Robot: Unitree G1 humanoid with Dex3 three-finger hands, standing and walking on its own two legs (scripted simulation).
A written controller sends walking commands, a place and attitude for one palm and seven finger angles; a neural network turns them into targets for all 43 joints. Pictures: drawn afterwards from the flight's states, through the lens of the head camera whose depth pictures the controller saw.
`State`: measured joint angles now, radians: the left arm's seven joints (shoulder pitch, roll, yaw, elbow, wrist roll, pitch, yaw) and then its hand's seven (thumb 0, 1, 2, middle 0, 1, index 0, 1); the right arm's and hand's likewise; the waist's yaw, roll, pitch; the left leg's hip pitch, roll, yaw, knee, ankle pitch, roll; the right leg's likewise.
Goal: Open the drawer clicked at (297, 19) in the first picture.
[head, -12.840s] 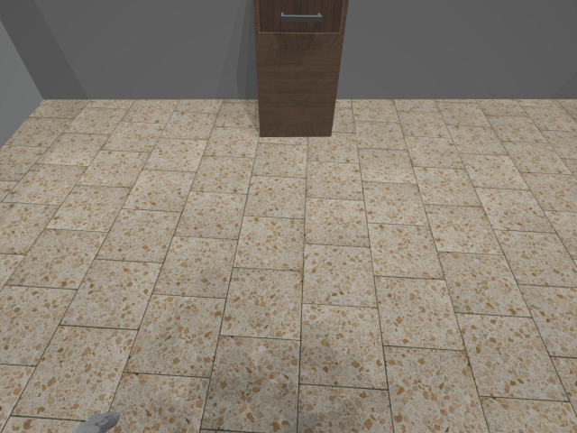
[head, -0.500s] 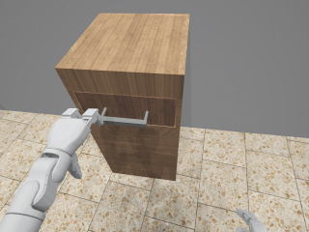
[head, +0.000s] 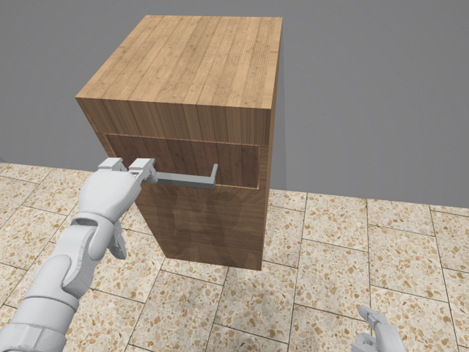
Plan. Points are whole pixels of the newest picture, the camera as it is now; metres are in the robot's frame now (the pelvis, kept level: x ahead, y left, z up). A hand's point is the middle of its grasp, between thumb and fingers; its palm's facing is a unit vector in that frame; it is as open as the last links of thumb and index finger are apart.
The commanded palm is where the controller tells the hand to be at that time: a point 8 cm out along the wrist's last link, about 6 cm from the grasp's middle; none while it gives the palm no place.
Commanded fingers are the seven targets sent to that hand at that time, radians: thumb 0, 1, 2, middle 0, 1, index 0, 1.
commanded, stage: move the hooked fingers above the handle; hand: left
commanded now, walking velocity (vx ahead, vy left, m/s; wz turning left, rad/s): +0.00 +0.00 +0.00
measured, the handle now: (180, 172) +0.52 +0.21 -0.08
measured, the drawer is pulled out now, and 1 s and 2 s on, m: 0.00 0.00 0.00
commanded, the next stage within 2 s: none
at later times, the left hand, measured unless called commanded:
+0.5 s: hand (145, 188) +0.40 +0.24 +0.02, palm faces -0.01 -0.05 -1.00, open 13.9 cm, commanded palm +0.38 +0.24 +0.08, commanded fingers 0.00 -0.50 0.30 -0.30 -1.20 -0.30 -1.20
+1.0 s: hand (160, 179) +0.45 +0.23 -0.01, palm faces -0.02 -0.02 -1.00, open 13.9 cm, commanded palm +0.43 +0.23 +0.05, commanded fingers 0.00 -0.50 0.30 -0.30 -1.20 -0.30 -1.20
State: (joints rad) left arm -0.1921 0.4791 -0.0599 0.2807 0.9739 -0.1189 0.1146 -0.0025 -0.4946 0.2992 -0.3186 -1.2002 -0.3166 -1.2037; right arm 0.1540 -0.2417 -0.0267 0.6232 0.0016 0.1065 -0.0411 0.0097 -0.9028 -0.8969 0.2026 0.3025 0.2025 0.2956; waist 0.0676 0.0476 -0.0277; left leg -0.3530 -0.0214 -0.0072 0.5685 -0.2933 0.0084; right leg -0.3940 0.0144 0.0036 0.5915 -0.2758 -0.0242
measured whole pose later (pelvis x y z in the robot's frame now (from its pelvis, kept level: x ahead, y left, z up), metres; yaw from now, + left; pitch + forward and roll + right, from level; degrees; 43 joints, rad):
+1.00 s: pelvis +0.01 +0.02 -0.03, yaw -1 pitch +16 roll -1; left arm -0.61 0.42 -0.06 0.86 1.11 -0.11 0.35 0.00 -0.49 0.30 -0.32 -1.20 -0.32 -1.20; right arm 0.29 -0.24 -0.07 0.67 -0.02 0.14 -0.01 0.01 -0.90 -0.90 0.20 0.30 0.20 0.30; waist -0.05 0.04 -0.14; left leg -0.69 -0.02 0.02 0.82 -0.41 0.04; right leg -0.71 0.02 0.02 0.79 -0.36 0.00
